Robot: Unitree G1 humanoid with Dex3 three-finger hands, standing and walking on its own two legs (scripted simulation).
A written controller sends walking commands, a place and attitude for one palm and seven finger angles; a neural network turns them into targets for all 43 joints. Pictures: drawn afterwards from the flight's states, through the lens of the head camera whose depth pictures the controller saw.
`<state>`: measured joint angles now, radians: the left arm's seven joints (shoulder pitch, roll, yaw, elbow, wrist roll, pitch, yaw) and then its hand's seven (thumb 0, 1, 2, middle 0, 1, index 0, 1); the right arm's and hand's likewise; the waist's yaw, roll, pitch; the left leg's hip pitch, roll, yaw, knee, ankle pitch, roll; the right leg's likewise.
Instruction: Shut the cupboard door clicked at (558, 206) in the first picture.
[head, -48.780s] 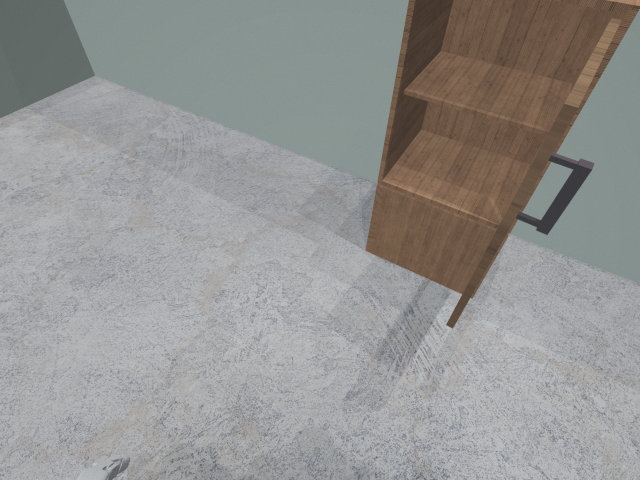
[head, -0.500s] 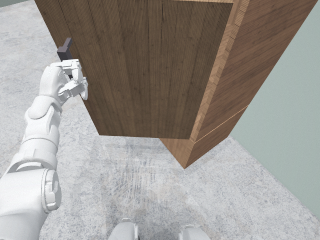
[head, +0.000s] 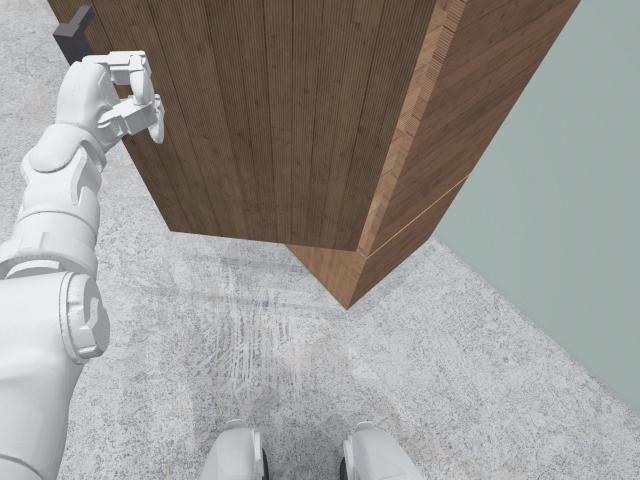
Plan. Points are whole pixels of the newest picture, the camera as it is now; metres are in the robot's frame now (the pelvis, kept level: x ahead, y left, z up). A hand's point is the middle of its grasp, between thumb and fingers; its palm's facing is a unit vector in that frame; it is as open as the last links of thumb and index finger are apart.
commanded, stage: push the door shut along its arc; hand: left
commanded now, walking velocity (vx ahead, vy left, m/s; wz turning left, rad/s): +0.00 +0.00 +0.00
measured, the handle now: (103, 77) +0.59 +0.22 +0.12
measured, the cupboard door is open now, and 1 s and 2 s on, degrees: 43 32 27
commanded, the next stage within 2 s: pull the fist back off the door in 0.86 s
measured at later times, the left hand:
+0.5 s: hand (184, 75) +0.57 +0.12 +0.13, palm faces -0.31 -0.95 -0.02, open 2.9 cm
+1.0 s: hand (203, 60) +0.60 +0.10 +0.14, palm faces -0.35 -0.94 +0.01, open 3.3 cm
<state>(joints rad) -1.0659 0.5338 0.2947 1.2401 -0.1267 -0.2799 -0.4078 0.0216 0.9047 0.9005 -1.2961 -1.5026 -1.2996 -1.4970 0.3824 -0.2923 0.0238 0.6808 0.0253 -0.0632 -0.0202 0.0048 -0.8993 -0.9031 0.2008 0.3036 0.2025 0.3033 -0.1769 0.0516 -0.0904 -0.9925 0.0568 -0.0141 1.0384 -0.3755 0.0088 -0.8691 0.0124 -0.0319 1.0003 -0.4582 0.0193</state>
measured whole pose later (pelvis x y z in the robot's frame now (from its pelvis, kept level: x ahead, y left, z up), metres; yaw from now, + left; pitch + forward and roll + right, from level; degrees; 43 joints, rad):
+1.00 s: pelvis +0.00 +0.00 -0.03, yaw -2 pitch +27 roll -6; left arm -1.50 0.66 0.23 1.39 -0.03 -0.13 -0.45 0.00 0.98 0.99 -1.29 -1.50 -1.30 -1.50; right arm 0.39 -0.28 0.05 0.72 -0.02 -0.11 -0.03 0.00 -0.90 -0.90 0.20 0.30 0.20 0.30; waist -0.28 0.07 -0.07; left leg -1.25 0.07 -0.05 1.19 -0.43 0.01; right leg -1.10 0.03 -0.05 1.13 -0.50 0.02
